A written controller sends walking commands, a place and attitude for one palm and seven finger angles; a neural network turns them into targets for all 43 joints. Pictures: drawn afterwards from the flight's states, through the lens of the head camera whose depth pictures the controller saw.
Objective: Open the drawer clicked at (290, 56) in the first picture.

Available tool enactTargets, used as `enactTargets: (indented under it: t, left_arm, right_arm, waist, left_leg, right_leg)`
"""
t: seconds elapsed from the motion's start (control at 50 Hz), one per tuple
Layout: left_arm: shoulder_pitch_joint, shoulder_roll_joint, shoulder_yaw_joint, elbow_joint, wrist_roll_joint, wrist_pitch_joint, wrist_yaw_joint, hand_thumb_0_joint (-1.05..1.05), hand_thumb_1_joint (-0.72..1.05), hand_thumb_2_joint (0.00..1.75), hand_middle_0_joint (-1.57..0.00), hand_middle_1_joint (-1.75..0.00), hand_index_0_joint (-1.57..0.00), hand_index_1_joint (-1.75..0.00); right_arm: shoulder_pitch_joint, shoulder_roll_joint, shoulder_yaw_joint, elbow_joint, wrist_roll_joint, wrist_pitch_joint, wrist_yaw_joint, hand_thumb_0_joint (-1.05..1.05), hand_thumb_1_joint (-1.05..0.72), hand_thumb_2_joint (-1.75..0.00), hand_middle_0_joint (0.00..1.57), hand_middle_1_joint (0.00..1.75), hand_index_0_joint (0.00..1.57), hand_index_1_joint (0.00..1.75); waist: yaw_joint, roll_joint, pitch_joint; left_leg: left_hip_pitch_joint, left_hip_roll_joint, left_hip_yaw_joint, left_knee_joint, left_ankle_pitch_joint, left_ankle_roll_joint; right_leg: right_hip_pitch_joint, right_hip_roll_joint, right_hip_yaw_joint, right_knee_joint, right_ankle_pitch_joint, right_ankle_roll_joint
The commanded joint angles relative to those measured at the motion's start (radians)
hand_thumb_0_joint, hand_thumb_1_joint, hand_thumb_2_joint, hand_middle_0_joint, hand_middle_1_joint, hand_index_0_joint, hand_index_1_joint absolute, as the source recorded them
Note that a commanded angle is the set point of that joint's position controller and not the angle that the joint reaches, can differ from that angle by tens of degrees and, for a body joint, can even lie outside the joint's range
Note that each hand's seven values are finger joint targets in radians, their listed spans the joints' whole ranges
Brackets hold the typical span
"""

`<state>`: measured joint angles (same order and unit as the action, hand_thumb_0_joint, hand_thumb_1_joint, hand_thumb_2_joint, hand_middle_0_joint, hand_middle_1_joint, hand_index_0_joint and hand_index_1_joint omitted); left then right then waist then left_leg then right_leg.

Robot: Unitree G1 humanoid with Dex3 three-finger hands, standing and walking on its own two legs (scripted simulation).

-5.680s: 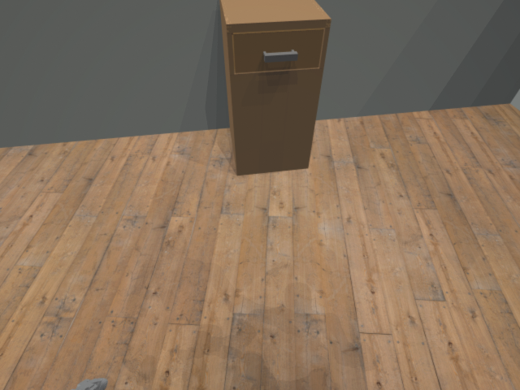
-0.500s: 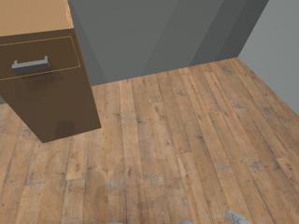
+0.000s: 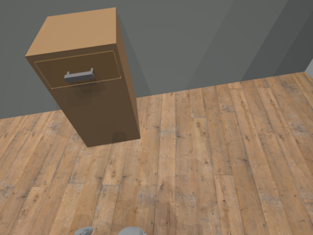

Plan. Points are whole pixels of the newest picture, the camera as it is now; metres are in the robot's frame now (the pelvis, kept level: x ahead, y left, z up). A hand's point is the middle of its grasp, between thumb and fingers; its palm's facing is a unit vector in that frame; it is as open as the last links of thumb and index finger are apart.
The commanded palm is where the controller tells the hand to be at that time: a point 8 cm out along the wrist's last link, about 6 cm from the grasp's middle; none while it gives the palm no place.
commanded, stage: turn to face it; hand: left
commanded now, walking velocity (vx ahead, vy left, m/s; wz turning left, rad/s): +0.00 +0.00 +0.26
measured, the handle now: (79, 74) +0.83 +0.42 -0.08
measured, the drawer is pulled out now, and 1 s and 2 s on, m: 0.00 0.00 0.00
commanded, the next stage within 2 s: take the last steps up to it in 0.06 s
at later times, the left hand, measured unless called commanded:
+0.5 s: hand out of the picture -0.03 +0.25 -0.18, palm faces +0.19 -0.96 -0.19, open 7.4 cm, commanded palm none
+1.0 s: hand (99, 200) +0.25 +0.21 -0.16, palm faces +0.15 -0.97 -0.18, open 7.4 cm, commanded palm none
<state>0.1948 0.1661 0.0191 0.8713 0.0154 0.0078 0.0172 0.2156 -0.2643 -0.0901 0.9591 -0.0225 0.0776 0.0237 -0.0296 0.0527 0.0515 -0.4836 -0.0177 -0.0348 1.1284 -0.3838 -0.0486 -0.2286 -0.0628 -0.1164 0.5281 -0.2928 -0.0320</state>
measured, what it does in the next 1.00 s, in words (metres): walks ahead: left foot, then right foot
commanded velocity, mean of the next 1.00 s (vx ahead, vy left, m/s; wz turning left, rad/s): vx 0.26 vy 0.03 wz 0.08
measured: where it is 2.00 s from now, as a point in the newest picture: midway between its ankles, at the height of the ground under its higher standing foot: (154, 217)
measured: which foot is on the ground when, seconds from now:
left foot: up 0.00-0.30, down 0.32-0.88, up 0.90-1.00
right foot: down 0.00-0.32, up 0.34-0.84, down 0.86-1.00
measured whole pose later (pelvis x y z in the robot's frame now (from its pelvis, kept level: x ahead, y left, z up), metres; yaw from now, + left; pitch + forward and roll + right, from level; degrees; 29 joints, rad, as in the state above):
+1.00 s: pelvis +0.18 +0.03 -0.01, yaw +9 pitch -1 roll +0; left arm 0.16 0.14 0.04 1.00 0.01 -0.07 0.00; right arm 0.43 -0.15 -0.05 1.16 -0.02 -0.01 -0.01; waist -0.04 0.03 0.04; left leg -0.36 0.06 0.03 1.19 -0.38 0.03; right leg -0.29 -0.03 -0.16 0.56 -0.24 -0.05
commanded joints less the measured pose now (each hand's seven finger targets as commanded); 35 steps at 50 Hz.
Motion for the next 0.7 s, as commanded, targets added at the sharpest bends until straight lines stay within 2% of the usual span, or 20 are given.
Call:
enactTargets:
  t: [0.0,0.04,0.1,0.14,0.18,0.22,0.24,0.26,0.28,0.3,0.32,0.34,0.36,0.38,0.4,0.44,0.48,0.52,0.6,0.68]
  left_arm:
    - [0.055,0.194,0.056,-0.029,0.006,-0.025,0.019,0.0,0.9,0.9,-0.2,-0.3,-0.2,-0.3]
    - [0.101,0.207,0.059,-0.007,0.009,-0.025,0.018,0.0,0.9,0.9,-0.2,-0.3,-0.2,-0.3]
    - [0.135,0.223,0.063,0.023,0.014,-0.024,0.019,0.0,0.9,0.9,-0.2,-0.3,-0.2,-0.3]
    - [0.156,0.23,0.065,0.043,0.018,-0.021,0.019,0.0,0.9,0.9,-0.2,-0.3,-0.2,-0.3]
    - [0.169,0.238,0.067,0.067,0.018,-0.022,0.017,0.0,0.9,0.9,-0.2,-0.3,-0.2,-0.3]
    - [0.15,0.244,0.072,0.083,0.018,-0.023,0.012,0.0,0.9,0.9,-0.2,-0.3,-0.2,-0.3]
    - [0.142,0.242,0.072,0.09,0.015,-0.021,0.008,0.0,0.9,0.9,-0.2,-0.3,-0.2,-0.3]
    - [0.12,0.233,0.07,0.095,0.009,-0.017,0.004,0.0,0.9,0.9,-0.2,-0.3,-0.2,-0.3]
    - [0.106,0.198,0.064,0.087,0.002,-0.012,-0.001,0.0,0.9,0.9,-0.2,-0.3,-0.2,-0.3]
    - [0.093,0.134,0.053,0.06,0.001,-0.009,-0.012,0.0,0.9,0.9,-0.2,-0.3,-0.2,-0.3]
    - [0.026,0.122,0.038,0.024,0.014,-0.008,-0.012,0.0,0.9,0.9,-0.2,-0.3,-0.2,-0.3]
    - [-0.034,0.126,0.04,0.029,0.021,-0.006,-0.01,0.0,0.9,0.9,-0.2,-0.3,-0.2,-0.3]
    - [-0.031,0.13,0.043,0.042,0.018,-0.008,-0.019,0.0,0.9,0.9,-0.2,-0.3,-0.2,-0.3]
    - [0.003,0.124,0.042,0.07,0.017,-0.013,-0.028,0.0,0.9,0.9,-0.2,-0.3,-0.2,-0.3]
    - [0.051,0.124,0.038,0.1,0.017,-0.018,-0.035,0.0,0.9,0.9,-0.2,-0.3,-0.2,-0.3]
    - [0.088,0.111,0.033,0.127,0.015,-0.015,-0.033,0.0,0.9,0.9,-0.2,-0.3,-0.2,-0.3]
    - [0.074,0.103,0.031,0.13,0.016,-0.014,-0.029,0.0,0.9,0.9,-0.2,-0.3,-0.2,-0.3]
    - [0.048,0.101,0.032,0.124,0.013,-0.015,-0.028,0.0,0.9,0.9,-0.2,-0.3,-0.2,-0.3]
    - [-0.041,0.087,0.029,0.097,0.007,-0.016,-0.031,0.0,0.9,0.9,-0.2,-0.3,-0.2,-0.3]
    - [-0.137,0.062,0.028,0.065,0.003,-0.023,-0.035,0.0,0.9,0.9,-0.2,-0.3,-0.2,-0.3]
  right_arm:
    - [-0.035,-0.05,-0.007,-0.059,0.004,-0.021,-0.004,0.0,-0.9,-0.9,0.2,0.3,0.2,0.3]
    - [-0.061,-0.041,0.001,-0.057,0.005,-0.021,-0.007,0.0,-0.9,-0.9,0.2,0.3,0.2,0.3]
    - [-0.099,-0.028,0.012,-0.055,0.011,-0.025,-0.01,0.0,-0.9,-0.9,0.2,0.3,0.2,0.3]
    - [-0.122,-0.015,0.023,-0.054,0.016,-0.032,-0.013,0.0,-0.9,-0.9,0.2,0.3,0.2,0.3]
    - [-0.118,-0.011,0.032,-0.051,0.016,-0.04,-0.013,0.0,-0.9,-0.9,0.2,0.3,0.2,0.3]
    - [-0.076,-0.014,0.036,-0.042,0.013,-0.052,-0.012,0.0,-0.9,-0.9,0.2,0.3,0.2,0.3]
    - [-0.051,-0.016,0.037,-0.033,0.01,-0.059,-0.012,0.0,-0.9,-0.9,0.2,0.3,0.2,0.3]
    - [-0.007,-0.02,0.036,-0.017,0.008,-0.067,-0.013,0.0,-0.9,-0.9,0.2,0.3,0.2,0.3]
    - [0.061,-0.068,0.027,0.0,0.006,-0.079,-0.016,0.0,-0.9,-0.9,0.2,0.3,0.2,0.3]
    - [0.126,-0.166,0.002,0.014,-0.006,-0.078,-0.019,0.0,-0.9,-0.9,0.2,0.3,0.2,0.3]
    - [0.172,-0.198,0.001,0.018,-0.006,-0.074,-0.024,0.0,-0.9,-0.9,0.2,0.3,0.2,0.3]
    - [0.175,-0.16,0.008,0.034,-0.005,-0.081,-0.036,0.0,-0.9,-0.9,0.2,0.3,0.2,0.3]
    - [0.133,-0.122,0.023,0.026,-0.001,-0.085,-0.042,0.0,-0.9,-0.9,0.2,0.3,0.2,0.3]
    - [0.095,-0.082,0.036,0.019,0.001,-0.095,-0.044,0.0,-0.9,-0.9,0.2,0.3,0.2,0.3]
    - [0.079,-0.063,0.042,0.018,0.005,-0.107,-0.045,0.0,-0.9,-0.9,0.2,0.3,0.2,0.3]
    - [0.108,-0.051,0.044,0.031,0.011,-0.123,-0.048,0.0,-0.9,-0.9,0.2,0.3,0.2,0.3]
    - [0.165,-0.037,0.042,0.058,0.013,-0.134,-0.051,0.0,-0.9,-0.9,0.2,0.3,0.2,0.3]
    - [0.197,-0.033,0.042,0.076,0.015,-0.14,-0.055,0.0,-0.9,-0.9,0.2,0.3,0.2,0.3]
    - [0.255,-0.021,0.041,0.117,0.012,-0.146,-0.06,0.0,-0.9,-0.9,0.2,0.3,0.2,0.3]
    - [0.307,-0.012,0.041,0.154,0.003,-0.147,-0.063,0.0,-0.9,-0.9,0.2,0.3,0.2,0.3]
  waist:
    - [0.042,-0.218,-0.031]
    - [0.058,-0.222,-0.053]
    - [0.076,-0.229,-0.064]
    - [0.088,-0.237,-0.078]
    - [0.094,-0.258,-0.097]
    - [0.075,-0.248,-0.097]
    - [0.062,-0.241,-0.087]
    - [0.032,-0.21,-0.064]
    - [-0.004,-0.075,-0.079]
    - [-0.034,0.235,-0.065]
    - [-0.061,0.263,0.003]
    - [-0.069,0.225,0.054]
    - [-0.037,0.169,0.103]
    - [-0.007,0.117,0.118]
    - [0.017,0.084,0.081]
    - [0.028,0.07,0.05]
    - [0.022,0.036,0.054]
    - [0.022,0.026,0.051]
    - [0.005,0.041,0.091]
    - [-0.021,0.058,0.123]
  left_leg:
    - [-0.05,0.04,0.011,0.003,0.012,-0.022]
    - [-0.042,0.04,0.026,-0.07,-0.022,-0.027]
    - [0.005,0.042,0.054,-0.188,-0.07,-0.023]
    - [0.05,0.033,0.071,-0.289,-0.09,-0.012]
    - [0.099,0.029,0.088,-0.367,-0.085,0.001]
    - [0.159,0.033,0.111,-0.482,-0.059,0.014]
    - [0.239,0.03,0.129,-0.562,-0.012,0.023]
    - [0.354,0.026,0.147,-0.677,0.053,0.035]
    - [0.499,0.094,0.05,-0.783,0.046,0.065]
    - [0.585,0.316,-0.25,-0.864,-0.069,0.148]
    - [0.518,0.416,-0.393,-0.954,-0.138,0.239]
    - [0.448,0.394,-0.388,-0.983,-0.16,0.247]
    - [0.387,0.357,-0.336,-0.988,-0.148,0.241]
    - [0.368,0.307,-0.255,-0.983,-0.067,0.224]
    - [0.389,0.271,-0.187,-0.972,0.05,0.208]
    - [0.417,0.24,-0.115,-0.96,0.229,0.21]
    - [0.452,0.241,-0.103,-0.952,0.359,0.217]
    - [0.491,0.257,-0.102,-0.949,0.435,0.233]
    - [0.507,0.273,-0.092,-0.952,0.454,0.245]
    - [0.497,0.282,-0.071,-0.929,0.491,0.236]
  right_leg:
    - [0.094,-0.238,0.149,-0.209,0.371,-0.075]
    - [0.15,-0.245,0.14,-0.189,0.46,-0.087]
    - [0.175,-0.268,0.139,-0.174,0.532,-0.108]
    - [0.182,-0.267,0.142,-0.156,0.586,-0.117]
    - [0.186,-0.281,0.165,-0.171,0.49,-0.115]
    - [0.16,-0.291,0.164,-0.176,0.292,-0.104]
    - [0.094,-0.276,0.15,-0.172,0.163,-0.085]
    - [-0.013,-0.249,0.115,-0.154,0.014,-0.05]
    - [-0.153,-0.187,0.054,-0.031,-0.117,-0.003]
    - [-0.362,-0.05,-0.064,0.215,-0.269,0.058]
    - [-0.456,-0.019,-0.027,0.387,-0.329,0.061]
    - [-0.481,-0.037,0.046,0.492,-0.279,0.056]
    - [-0.477,-0.053,0.072,0.545,-0.192,0.051]
    - [-0.45,-0.062,0.074,0.562,-0.11,0.051]
    - [-0.427,-0.066,0.067,0.568,-0.05,0.058]
    - [-0.403,-0.061,0.06,0.567,0.003,0.074]
    - [-0.424,-0.06,0.058,0.567,0.029,0.082]
    - [-0.451,-0.067,0.064,0.538,0.042,0.091]
    - [-0.466,-0.072,0.054,0.426,0.054,0.09]
    - [-0.421,-0.059,0.039,0.279,0.053,0.065]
